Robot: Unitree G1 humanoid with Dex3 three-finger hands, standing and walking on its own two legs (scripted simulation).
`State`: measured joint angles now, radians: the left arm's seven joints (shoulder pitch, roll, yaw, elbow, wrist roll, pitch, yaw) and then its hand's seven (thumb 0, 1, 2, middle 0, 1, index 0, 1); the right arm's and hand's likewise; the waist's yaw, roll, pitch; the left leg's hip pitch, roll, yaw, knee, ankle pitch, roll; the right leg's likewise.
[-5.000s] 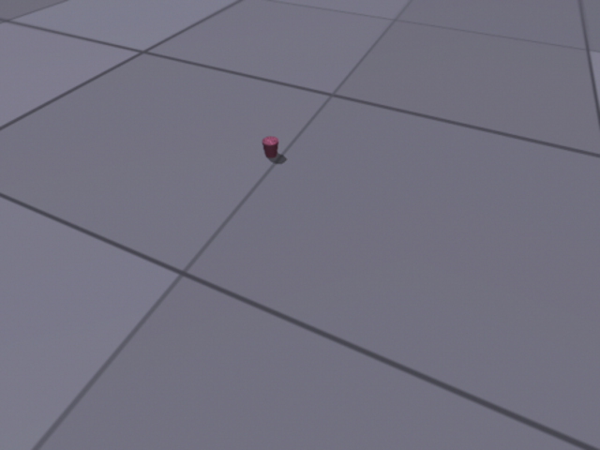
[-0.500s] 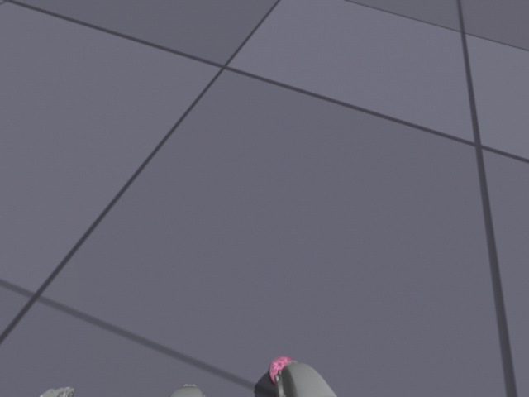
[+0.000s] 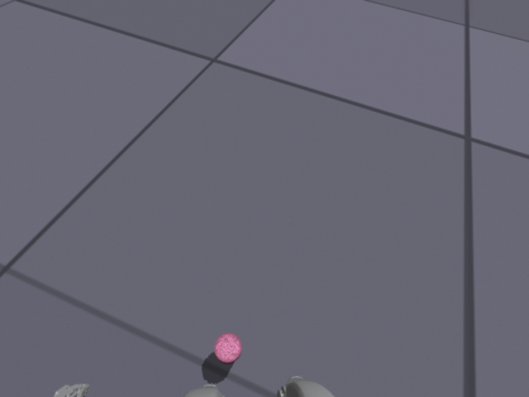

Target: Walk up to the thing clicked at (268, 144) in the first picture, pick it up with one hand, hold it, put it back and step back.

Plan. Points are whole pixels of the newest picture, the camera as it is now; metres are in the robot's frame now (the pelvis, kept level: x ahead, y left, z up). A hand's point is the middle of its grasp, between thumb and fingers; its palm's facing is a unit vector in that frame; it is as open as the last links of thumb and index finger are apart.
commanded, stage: walk up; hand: left
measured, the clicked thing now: (228, 350) +0.35 +0.08 -0.69
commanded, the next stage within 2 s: none
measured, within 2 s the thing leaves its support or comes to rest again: neither
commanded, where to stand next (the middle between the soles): -0.01 -0.27 m, yaw +3 degrees
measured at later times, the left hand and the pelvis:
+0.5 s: hand out of the picture -0.01 +0.03 -0.14, palm faces -0.06 -0.94 -0.35, open 7.4 cm; pelvis -0.09 -0.23 +0.00, yaw +0 degrees
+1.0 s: hand out of the picture -0.07 -0.04 -0.11, palm faces +0.10 -0.89 -0.44, open 7.4 cm; pelvis -0.09 -0.33 +0.02, yaw +6 degrees
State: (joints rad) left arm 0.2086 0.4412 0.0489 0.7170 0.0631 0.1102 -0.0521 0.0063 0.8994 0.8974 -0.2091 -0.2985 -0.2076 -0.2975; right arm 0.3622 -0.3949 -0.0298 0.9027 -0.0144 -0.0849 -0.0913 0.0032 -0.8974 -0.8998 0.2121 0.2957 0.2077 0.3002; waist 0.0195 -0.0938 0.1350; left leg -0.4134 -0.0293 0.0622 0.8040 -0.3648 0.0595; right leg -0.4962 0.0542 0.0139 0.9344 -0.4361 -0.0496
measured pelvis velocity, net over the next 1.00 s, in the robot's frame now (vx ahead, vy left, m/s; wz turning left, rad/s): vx -0.09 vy -0.33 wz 0.11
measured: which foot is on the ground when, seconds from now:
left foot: down 0.00-0.32, up 0.34-0.60, down 0.62-0.86, up 0.88-1.00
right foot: up 0.00-0.30, down 0.32-0.66, up 0.68-0.82, down 0.84-1.00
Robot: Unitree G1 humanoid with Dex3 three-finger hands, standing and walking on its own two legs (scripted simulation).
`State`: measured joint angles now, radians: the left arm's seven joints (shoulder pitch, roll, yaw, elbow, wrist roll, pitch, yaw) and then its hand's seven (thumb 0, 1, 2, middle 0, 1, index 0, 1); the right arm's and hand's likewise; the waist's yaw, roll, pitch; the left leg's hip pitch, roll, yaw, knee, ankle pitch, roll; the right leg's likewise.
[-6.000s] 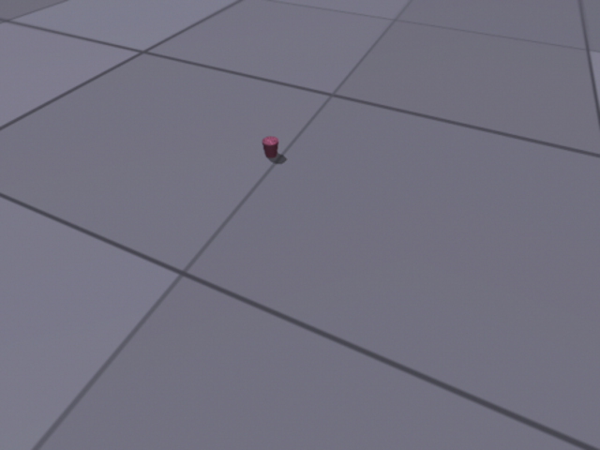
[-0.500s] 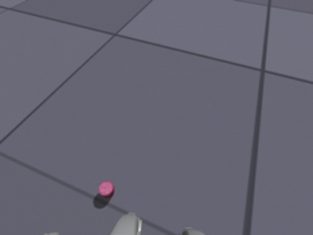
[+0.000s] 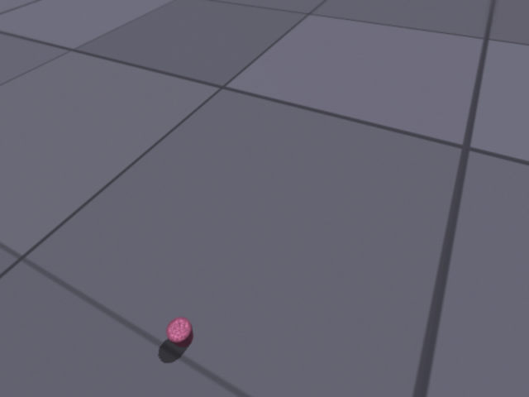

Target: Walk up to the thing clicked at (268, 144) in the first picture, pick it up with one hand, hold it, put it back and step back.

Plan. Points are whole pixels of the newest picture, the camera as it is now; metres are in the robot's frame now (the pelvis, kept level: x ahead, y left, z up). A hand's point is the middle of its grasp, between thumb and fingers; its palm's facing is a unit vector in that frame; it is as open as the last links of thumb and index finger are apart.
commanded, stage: walk up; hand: left
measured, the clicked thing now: (181, 334) +0.48 +0.36 -0.71
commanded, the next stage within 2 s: stand in 1.52 s
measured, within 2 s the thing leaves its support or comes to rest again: neither
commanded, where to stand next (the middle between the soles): +0.08 +0.05 m, yaw -3 degrees
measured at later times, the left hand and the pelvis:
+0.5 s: hand out of the picture +0.12 +0.30 -0.15, palm faces -0.02 -0.94 -0.33, open 7.4 cm; pelvis +0.04 +0.04 +0.01, yaw -1 degrees
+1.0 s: hand out of the picture +0.12 +0.31 -0.14, palm faces -0.07 -0.93 -0.36, open 7.4 cm; pelvis +0.04 +0.05 +0.02, yaw -2 degrees
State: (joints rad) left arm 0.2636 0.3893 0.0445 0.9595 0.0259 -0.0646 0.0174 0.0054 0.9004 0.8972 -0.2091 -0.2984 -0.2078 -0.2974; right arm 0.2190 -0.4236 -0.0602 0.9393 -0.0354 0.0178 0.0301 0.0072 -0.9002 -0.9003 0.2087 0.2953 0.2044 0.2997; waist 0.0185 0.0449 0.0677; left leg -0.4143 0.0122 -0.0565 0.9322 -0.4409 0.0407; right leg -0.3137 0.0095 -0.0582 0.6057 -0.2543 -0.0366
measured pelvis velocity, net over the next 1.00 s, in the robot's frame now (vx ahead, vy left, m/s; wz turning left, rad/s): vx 0.04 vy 0.05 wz -0.04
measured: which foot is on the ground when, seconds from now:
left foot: up 0.00-0.22, down 0.24-1.00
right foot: down 0.00-1.00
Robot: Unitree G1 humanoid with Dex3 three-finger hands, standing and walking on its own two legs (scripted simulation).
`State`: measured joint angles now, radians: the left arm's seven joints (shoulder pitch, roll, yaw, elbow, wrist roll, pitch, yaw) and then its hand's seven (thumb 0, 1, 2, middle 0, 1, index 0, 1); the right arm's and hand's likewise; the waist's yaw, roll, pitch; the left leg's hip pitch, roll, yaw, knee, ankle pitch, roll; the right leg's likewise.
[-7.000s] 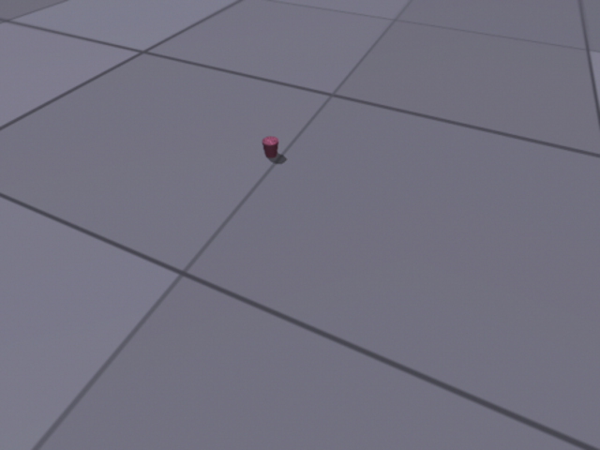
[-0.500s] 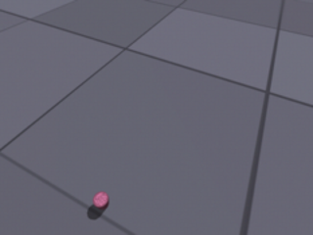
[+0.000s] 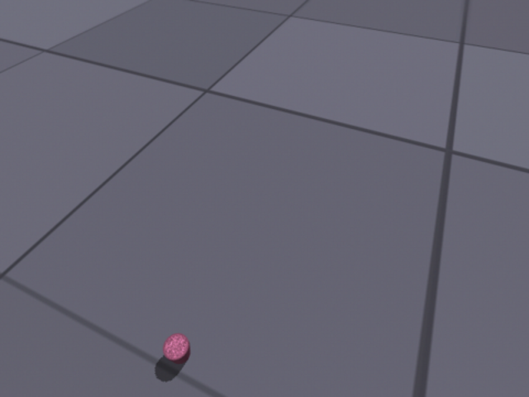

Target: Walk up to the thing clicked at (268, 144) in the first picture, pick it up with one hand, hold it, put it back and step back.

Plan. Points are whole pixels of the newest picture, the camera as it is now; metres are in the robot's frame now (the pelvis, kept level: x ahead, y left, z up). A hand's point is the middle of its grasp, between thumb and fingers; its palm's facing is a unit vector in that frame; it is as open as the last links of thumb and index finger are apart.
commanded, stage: walk up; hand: left
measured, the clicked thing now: (178, 350) +0.43 +0.32 -0.73
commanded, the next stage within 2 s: stand in 0.52 s
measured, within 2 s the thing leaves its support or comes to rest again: neither
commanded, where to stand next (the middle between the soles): +0.04 +0.01 m, yaw -1 degrees
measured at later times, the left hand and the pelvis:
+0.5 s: hand out of the picture +0.11 +0.25 -0.16, palm faces -0.04 -0.94 -0.35, open 7.4 cm; pelvis +0.01 +0.00 +0.00, yaw -1 degrees
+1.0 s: hand out of the picture +0.10 +0.25 -0.16, palm faces -0.02 -0.94 -0.34, open 7.4 cm; pelvis +0.02 -0.01 +0.00, yaw +0 degrees
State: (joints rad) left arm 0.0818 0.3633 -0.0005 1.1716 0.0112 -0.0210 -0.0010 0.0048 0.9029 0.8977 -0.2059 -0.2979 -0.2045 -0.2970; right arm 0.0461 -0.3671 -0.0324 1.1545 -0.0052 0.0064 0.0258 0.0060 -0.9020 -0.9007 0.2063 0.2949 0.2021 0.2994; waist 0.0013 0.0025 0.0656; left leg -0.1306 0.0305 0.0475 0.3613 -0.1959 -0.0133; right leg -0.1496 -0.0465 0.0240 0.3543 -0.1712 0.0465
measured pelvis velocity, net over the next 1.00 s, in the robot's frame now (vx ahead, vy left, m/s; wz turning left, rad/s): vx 0.02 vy -0.01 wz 0.01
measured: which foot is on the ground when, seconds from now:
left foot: down 0.00-1.00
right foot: down 0.00-1.00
